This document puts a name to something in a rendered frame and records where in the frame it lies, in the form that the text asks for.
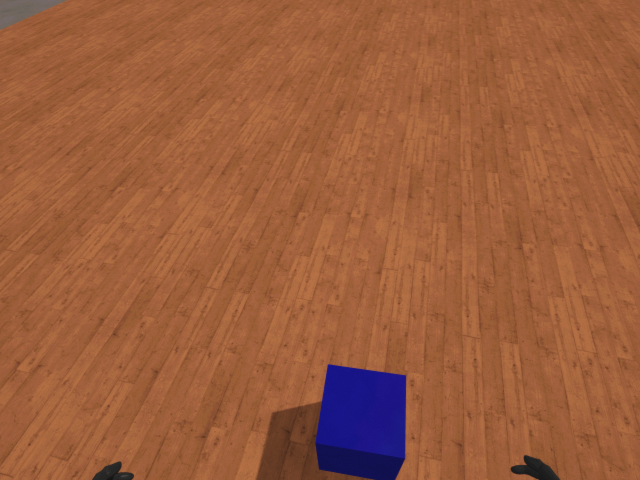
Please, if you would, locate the carton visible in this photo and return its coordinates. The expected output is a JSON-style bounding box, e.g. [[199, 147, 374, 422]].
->
[[315, 364, 406, 480]]

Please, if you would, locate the robot right hand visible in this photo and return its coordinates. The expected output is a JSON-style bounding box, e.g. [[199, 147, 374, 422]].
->
[[511, 455, 560, 480]]

